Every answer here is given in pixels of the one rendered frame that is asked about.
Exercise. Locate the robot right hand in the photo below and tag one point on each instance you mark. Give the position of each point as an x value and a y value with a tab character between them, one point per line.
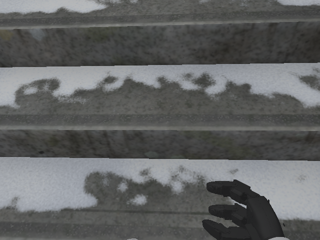
257	221

